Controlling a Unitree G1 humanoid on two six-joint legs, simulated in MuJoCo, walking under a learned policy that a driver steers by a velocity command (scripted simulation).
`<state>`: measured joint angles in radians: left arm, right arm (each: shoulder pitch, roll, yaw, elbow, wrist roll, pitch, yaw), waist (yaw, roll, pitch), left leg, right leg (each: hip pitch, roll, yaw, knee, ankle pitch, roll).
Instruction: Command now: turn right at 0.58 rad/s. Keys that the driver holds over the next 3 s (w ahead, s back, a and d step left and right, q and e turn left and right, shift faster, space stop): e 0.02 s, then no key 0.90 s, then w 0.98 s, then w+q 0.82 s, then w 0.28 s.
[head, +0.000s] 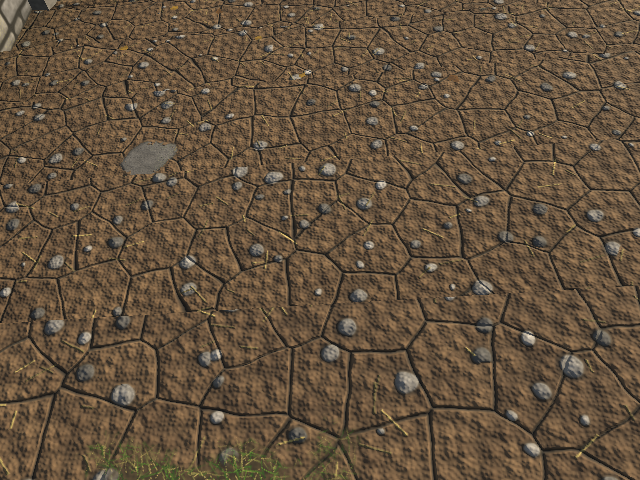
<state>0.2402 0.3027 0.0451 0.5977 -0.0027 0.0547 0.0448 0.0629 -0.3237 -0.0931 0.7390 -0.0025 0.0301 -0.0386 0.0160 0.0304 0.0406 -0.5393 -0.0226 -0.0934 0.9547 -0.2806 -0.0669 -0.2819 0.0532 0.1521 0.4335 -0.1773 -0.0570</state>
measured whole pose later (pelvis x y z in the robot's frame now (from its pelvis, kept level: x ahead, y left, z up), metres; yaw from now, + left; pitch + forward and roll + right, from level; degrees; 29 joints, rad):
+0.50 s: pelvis +0.00 +0.05 -0.01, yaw -7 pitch +0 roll +0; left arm 0.22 0.29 0.05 0.64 0.01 0.06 0.03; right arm 0.13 -0.21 0.00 0.77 -0.01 0.02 0.01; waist 0.00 -0.04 0.02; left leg -0.23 -0.03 -0.03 0.46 -0.24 0.02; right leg -0.26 -0.04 0.11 0.57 -0.30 0.08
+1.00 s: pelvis +0.00 +0.02 -0.01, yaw -6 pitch -1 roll +0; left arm 0.29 0.22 0.01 0.77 0.01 0.03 0.04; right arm 0.19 -0.26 -0.01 0.96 0.00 0.04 -0.03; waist -0.01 0.00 0.01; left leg -0.21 0.02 -0.06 0.48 -0.26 -0.03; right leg -0.18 0.01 0.07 0.46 -0.27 0.01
